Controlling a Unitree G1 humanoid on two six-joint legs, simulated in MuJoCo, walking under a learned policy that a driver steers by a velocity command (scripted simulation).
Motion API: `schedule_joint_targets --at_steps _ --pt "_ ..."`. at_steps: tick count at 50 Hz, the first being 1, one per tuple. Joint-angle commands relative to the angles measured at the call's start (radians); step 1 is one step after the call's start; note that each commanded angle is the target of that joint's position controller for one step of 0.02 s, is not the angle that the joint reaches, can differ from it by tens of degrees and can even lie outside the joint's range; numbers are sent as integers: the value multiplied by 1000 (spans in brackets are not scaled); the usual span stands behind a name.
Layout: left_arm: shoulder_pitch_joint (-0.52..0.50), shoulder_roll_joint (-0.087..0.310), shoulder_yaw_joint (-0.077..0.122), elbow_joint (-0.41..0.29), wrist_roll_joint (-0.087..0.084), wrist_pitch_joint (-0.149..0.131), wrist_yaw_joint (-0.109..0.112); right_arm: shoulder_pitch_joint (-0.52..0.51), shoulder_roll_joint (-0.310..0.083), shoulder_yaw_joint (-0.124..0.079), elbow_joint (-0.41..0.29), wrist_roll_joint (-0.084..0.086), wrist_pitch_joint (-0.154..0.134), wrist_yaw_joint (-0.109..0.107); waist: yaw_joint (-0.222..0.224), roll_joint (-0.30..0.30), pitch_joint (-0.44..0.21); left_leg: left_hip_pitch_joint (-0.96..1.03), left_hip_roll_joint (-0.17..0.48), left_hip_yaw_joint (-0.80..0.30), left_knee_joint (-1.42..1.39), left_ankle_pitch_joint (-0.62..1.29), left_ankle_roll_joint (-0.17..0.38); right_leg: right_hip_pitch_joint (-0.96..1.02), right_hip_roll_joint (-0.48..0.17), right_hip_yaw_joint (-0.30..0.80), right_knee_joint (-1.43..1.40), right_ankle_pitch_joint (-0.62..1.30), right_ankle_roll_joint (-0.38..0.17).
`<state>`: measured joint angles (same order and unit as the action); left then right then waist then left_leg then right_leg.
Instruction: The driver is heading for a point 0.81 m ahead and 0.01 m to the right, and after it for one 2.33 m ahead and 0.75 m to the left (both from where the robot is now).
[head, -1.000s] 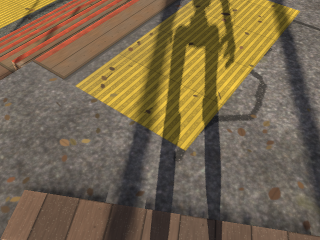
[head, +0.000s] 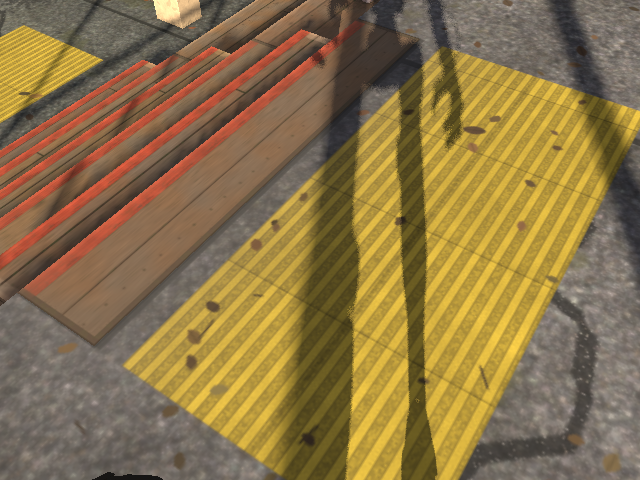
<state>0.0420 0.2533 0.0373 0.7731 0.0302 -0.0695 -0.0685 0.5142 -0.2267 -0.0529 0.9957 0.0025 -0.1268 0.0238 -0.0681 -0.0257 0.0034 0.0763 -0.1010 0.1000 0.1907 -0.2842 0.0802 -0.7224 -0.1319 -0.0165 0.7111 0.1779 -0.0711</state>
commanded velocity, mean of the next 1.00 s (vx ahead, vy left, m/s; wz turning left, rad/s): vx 1.00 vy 0.00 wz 0.24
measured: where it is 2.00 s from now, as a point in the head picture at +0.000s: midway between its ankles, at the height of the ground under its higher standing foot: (190, 164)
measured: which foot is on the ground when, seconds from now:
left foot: down 0.00-0.22, up 0.24-0.60, down 0.62-1.00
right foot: up 0.00-0.18, down 0.20-0.60, up 0.62-1.00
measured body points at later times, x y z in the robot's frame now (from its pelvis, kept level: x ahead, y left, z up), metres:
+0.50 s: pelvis +0.50 -0.03 -0.05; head +0.54 -0.03 +0.40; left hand +0.39 +0.22 -0.18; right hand +0.73 -0.25 -0.14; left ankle +0.70 +0.11 -0.73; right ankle +0.34 -0.09 -0.78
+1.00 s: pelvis +1.01 +0.01 -0.05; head +1.05 +0.01 +0.40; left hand +1.25 +0.25 -0.10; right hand +0.97 -0.28 -0.17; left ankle +0.82 +0.04 -0.78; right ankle +1.26 -0.10 -0.74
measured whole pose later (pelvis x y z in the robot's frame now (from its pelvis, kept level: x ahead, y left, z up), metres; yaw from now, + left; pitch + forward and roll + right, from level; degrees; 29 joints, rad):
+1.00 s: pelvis +1.01 +0.01 -0.05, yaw +16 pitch +2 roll +0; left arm -0.10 0.24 -0.03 0.64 0.03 -0.08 -0.03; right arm 0.53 -0.27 -0.07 0.96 0.01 -0.09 0.02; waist -0.16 0.00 0.04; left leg 0.13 -0.12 -0.21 0.23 -0.37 0.12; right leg -0.65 -0.07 0.05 0.55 0.04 0.02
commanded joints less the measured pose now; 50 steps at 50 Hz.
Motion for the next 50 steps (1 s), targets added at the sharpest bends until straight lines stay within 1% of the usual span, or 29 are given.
schedule_joint_targets --at_steps 1,4,6,8,9,10,11,12,13,14,15,17,19,23,25,26,28,30,31,32,33,34,35,36,38,40,44,48,50 --pt "-104 31 -4 -63 -11 -15 -13 -34 -132 -18 -52 9 -32 -7 30 38 145 -214 219 -79 -224 290 83 216 46 -61 -167 196 -22" --pt "-181 60 0 -92 0 -8 2 15 -148 -13 -20 -4 -11 -23 7 46 163 20 255 -57 -179 565 73 166 82 -90 -275 112 -45" --pt "-156 84 6 -92 15 -8 18 35 -189 -18 -1 -16 8 -40 25 91 110 178 283 -45 -40 970 53 202 152 -124 -311 -17 -69" --pt "39 138 29 -39 10 -7 40 36 -241 -29 16 -43 38 -60 127 143 -9 240 311 -42 272 1250 43 374 196 -113 -295 -180 -100" --pt "231 173 46 27 6 -6 56 10 -251 -35 14 -55 55 -64 208 150 -92 184 309 -38 514 1231 43 554 186 -95 -305 -240 -124" --pt "433 213 66 82 19 -3 70 -38 -218 -32 -2 -59 59 -62 294 152 -185 -65 277 -46 818 1015 53 855 88 -7 -206 -347 -146" --pt "516 283 84 102 19 2 79 -50 -73 -5 -50 -62 28 -47 230 -214 -272 -437 91 -66 1209 -35 49 1149 -131 245 -64 -116 -128" --pt "501 291 89 102 30 -11 59 33 -82 4 -78 46 9 -37 184 -300 -442 -802 -12 -210 1470 -230 20 1401 -285 753 -276 -294 -320" --pt "407 197 79 90 26 -21 52 -149 -157 -3 -90 32 9 -49 201 8 -259 -905 104 -215 1370 -78 43 1275 -219 605 -362 -353 -264" --pt "349 141 62 105 21 -29 52 -225 -151 -1 -111 23 2 -41 172 43 -105 -864 137 -203 1253 0 47 1057 -180 467 -403 -228 -224" --pt "341 95 47 134 28 -39 51 -267 -123 5 -128 4 7 -34 129 78 -39 -815 160 -213 1203 19 44 921 -141 385 -414 -92 -199" --pt "368 58 25 177 7 -49 60 -238 -64 20 -128 -39 46 -8 55 49 -4 -709 189 -189 1119 10 23 736 -73 258 -461 -69 -139" --pt "373 79 22 196 -20 -62 59 -309 -46 31 -169 -52 65 15 29 -5 75 -744 211 -143 1013 -1 -3 633 -33 182 -536 -48 -122" --pt "371 92 16 197 -31 -78 50 -533 -38 65 -267 -42 43 37 46 0 192 -614 210 -17 577 309 -9 454 40 21 -648 196 -100" --pt "443 128 20 223 -42 -87 53 -604 -49 68 -285 -28 39 38 82 8 184 -523 152 40 457 449 18 528 13 20 -740 297 -93" --pt "439 146 19 218 -43 -89 54 -576 -70 63 -278 -21 43 33 68 -3 141 -505 122 46 447 469 31 616 8 -1 -701 503 -77" --pt "451 206 31 225 -28 -71 66 -483 -125 44 -259 -35 37 17 13 -64 59 -420 57 51 407 357 59 768 -33 -10 -515 817 -56" --pt "385 227 41 212 3 -37 84 -139 -201 2 -149 -29 46 -8 -153 -99 -123 -103 2 52 419 255 86 760 -37 -54 -116 833 -48" --pt "346 222 42 206 13 -26 91 57 -245 -25 -95 -31 60 -23 -251 -88 -182 74 54 -6 420 137 123 643 6 -78 229 694 -41" --pt "340 99 20 177 28 -35 83 125 -311 -45 -69 -33 69 -30 -187 157 -201 182 246 -298 430 16 151 418 145 -77 692 -293 -32" --pt "498 51 7 120 -43 -57 57 19 -319 -51 -81 -36 76 -18 -10 407 -338 400 426 -943 151 -152 326 49 247 73 929 -644 0" --pt "377 107 4 102 -25 -66 67 -102 -238 -49 -109 -33 71 -7 -22 155 -191 292 389 -898 61 -179 307 -47 152 103 877 -513 -24" --pt "281 115 4 74 -14 -70 66 -128 -179 -38 -97 -25 63 -4 -5 26 -89 145 356 -769 59 -99 281 -33 114 105 790 -454 -24" --pt "240 89 -3 58 1 -69 68 -139 -145 -32 -75 -27 59 -5 35 -51 -10 -8 309 -669 48 14 254 15 81 100 709 -447 -14" --pt "209 55 -15 19 34 -38 56 -141 -119 -17 -55 -19 46 -22 106 -34 40 -218 232 -544 22 99 236 111 44 99 594 -482 30" --pt "155 50 -22 -25 43 -15 46 -123 -141 -20 -57 -2 30 -25 120 3 75 -318 203 -503 -22 89 246 105 17 75 467 -526 75" --pt "-107 45 -47 -143 16 -18 29 -103 -183 -39 -95 -5 17 -15 54 39 150 -481 122 -407 -104 261 203 231 44 -5 39 -206 124" --pt "-160 82 -41 -181 -6 -19 39 -38 -216 -56 -99 10 22 -6 -5 72 76 -272 153 -423 -25 552 141 322 100 -1 -137 -56 94" --pt "-87 128 -23 -174 -2 -24 53 -39 -241 -63 -108 6 30 -17 29 82 3 -163 157 -432 138 776 101 433 141 11 -207 -150 73"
